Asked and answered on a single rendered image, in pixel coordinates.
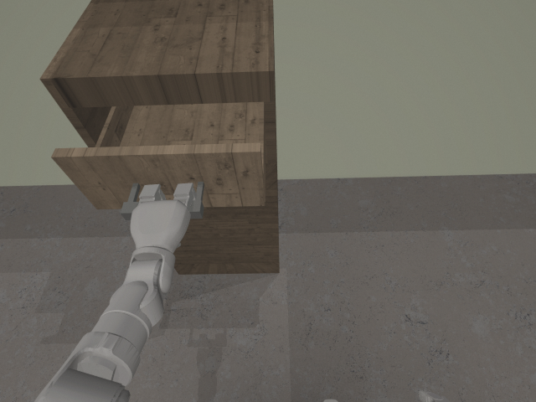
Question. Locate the handle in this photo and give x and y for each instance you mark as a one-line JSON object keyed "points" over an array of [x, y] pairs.
{"points": [[196, 209]]}

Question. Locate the robot left upper arm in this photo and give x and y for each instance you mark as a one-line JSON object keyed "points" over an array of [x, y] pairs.
{"points": [[76, 386]]}

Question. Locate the drawer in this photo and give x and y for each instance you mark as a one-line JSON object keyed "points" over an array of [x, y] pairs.
{"points": [[220, 144]]}

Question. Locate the cabinet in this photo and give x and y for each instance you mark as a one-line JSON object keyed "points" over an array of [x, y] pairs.
{"points": [[178, 52]]}

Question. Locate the left robot forearm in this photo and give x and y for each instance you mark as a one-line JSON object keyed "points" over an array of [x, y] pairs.
{"points": [[112, 349]]}

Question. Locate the left robot hand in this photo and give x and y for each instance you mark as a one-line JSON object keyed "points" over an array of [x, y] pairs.
{"points": [[160, 222]]}

